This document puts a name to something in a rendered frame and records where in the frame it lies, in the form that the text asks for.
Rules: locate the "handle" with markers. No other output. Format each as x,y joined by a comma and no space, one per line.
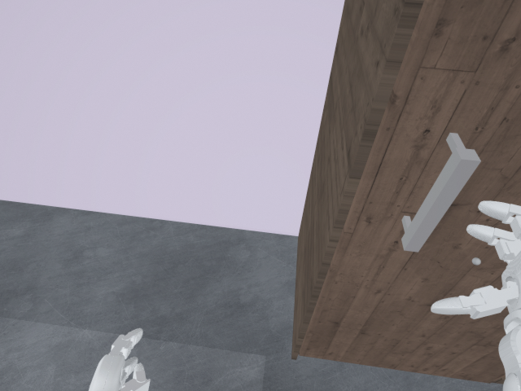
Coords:
453,177

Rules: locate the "robot left hand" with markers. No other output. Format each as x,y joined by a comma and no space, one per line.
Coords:
113,370

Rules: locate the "right robot forearm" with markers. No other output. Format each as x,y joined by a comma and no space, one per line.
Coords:
510,351

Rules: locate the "robot right hand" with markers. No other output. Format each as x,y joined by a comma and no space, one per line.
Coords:
488,300

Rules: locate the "wardrobe door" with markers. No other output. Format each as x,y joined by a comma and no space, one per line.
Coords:
461,74

